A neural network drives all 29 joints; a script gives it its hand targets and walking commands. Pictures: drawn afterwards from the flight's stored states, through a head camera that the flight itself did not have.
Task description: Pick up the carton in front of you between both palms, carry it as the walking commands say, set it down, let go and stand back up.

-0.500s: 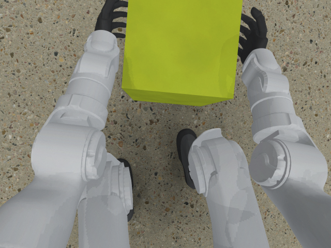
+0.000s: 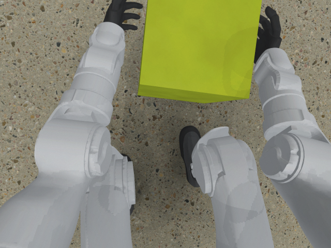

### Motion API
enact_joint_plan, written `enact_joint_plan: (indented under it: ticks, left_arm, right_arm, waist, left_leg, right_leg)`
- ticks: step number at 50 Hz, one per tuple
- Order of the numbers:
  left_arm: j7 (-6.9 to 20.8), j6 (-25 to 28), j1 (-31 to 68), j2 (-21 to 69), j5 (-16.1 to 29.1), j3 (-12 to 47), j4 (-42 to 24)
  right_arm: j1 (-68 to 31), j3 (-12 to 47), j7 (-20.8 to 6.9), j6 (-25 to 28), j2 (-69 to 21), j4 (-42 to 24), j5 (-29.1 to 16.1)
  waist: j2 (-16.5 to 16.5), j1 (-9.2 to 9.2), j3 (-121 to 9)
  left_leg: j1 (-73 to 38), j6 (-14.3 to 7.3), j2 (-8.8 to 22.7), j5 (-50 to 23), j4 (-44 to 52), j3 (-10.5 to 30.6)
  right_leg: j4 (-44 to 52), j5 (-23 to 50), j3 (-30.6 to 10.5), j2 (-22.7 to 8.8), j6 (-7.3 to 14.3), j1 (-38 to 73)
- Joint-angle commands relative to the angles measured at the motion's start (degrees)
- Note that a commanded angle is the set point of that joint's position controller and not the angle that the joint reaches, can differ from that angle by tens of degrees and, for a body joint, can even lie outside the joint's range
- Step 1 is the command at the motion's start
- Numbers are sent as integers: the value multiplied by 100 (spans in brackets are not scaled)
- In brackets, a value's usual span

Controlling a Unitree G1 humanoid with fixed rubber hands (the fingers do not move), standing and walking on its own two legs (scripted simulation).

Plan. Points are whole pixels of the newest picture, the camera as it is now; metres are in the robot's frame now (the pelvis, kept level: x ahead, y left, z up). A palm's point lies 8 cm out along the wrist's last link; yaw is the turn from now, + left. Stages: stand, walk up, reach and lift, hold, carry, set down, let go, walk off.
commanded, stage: set down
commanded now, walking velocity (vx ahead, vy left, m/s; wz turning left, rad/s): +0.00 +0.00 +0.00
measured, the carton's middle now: (185, 55) +0.49 -0.11 -0.24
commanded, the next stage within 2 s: let go in 1.40 s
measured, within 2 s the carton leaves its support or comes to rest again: rests again in 0.12 s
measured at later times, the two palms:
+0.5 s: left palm (91, 10) +0.56 +0.08 -0.15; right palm (274, 57) +0.45 -0.27 -0.15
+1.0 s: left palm out of the picture +0.57 +0.09 +0.01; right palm out of the picture +0.45 -0.28 +0.01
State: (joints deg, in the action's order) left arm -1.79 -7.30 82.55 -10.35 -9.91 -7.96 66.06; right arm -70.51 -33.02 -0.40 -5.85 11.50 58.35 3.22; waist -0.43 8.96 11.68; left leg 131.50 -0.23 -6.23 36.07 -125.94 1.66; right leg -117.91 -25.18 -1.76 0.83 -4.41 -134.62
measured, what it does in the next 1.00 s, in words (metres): rises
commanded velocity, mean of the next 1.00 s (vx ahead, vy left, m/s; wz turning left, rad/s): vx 0.00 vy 0.00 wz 0.00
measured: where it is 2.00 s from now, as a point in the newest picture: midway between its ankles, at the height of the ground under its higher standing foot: (159, 181)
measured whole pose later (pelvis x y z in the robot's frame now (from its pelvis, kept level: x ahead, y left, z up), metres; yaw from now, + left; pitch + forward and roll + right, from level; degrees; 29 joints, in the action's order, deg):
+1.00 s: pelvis +0.02 -0.01 +0.12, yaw +0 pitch +47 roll -1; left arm -1.2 -9.7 68.8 -19.7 -0.1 -4.3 54.2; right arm -51.7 -20.5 6.0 -6.8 7.4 39.0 -6.1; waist 2.1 10.1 -3.7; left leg 115.3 1.1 -3.7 33.5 -101.4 2.4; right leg -95.3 -23.1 -1.6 1.7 -2.0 -119.7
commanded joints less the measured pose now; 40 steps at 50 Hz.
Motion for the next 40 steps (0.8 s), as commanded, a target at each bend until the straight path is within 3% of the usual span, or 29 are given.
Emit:
enact_joint_plan:
  ticks: [1,4,7,9,13,17,21,25,28,32,40]
  left_arm:
    - [575,155,1636,2451,74,705,-265]
    - [286,266,1419,973,77,423,-312]
    - [-258,420,1236,-1290,385,426,-383]
    - [-326,453,1434,-1498,858,743,-385]
    - [-196,516,1844,-1244,1673,1496,-750]
    - [-123,481,1781,-1230,2056,1768,-902]
    - [-204,408,1427,-1508,1921,1494,-1053]
    - [-318,241,1064,-1691,1581,1106,-1746]
    - [-336,23,862,-1763,1408,824,-2035]
    - [-237,-89,697,-1687,1359,572,-1786]
    - [2,-47,387,-1526,1182,344,-1254]
  right_arm:
    - [-2145,1112,-762,-7,-3074,7,-132]
    - [-1480,669,-424,198,-1759,251,-161]
    - [-712,484,248,583,377,428,-447]
    - [-749,652,484,792,791,445,-782]
    - [-873,1042,555,995,913,321,-1242]
    - [-755,1269,576,1030,1022,-61,-1500]
    - [-454,1340,651,947,1197,-616,-1590]
    - [-5,1481,775,721,1087,-1497,-1631]
    - [316,1533,851,426,854,-1906,-1583]
    - [359,1509,866,214,507,-2080,-1403]
    - [584,1357,775,105,286,-2218,-1053]
  waist:
    - [765,-166,-4369]
    - [773,-107,-4455]
    - [882,-16,-4620]
    - [1025,203,-4790]
    - [1333,593,-5144]
    - [1293,756,-5662]
    - [1227,668,-6543]
    - [1165,495,-7710]
    - [1001,418,-7663]
    - [717,364,-6704]
    - [565,364,-6707]
  left_leg:
    - [-1685,-149,-29,-1083,1488,31]
    - [-1814,-42,128,-1088,1490,29]
    - [-2111,61,314,-999,1512,47]
    - [-2207,80,362,-1077,1473,159]
    - [-2515,120,445,-1503,1336,261]
    - [-2710,167,494,-1691,1241,200]
    - [-3079,172,419,-1557,1250,-12]
    - [-3520,138,256,-1289,1476,-305]
    - [-3478,65,172,-866,1811,-447]
    - [-2943,-30,137,-438,2209,-434]
    - [-3016,-2,90,-541,2908,-426]
  right_leg:
    - [335,1060,506,323,101,2499]
    - [305,1144,572,205,-6,2753]
    - [359,1206,604,30,-51,2965]
    - [371,1369,571,-52,5,3005]
    - [355,1842,523,-144,143,2973]
    - [440,2170,539,-193,160,3459]
    - [580,2315,571,-122,130,4247]
    - [859,2306,685,7,105,5187]
    - [1166,1860,752,100,80,5342]
    - [1590,1348,701,130,27,5029]
    - [2245,1495,723,200,-57,5177]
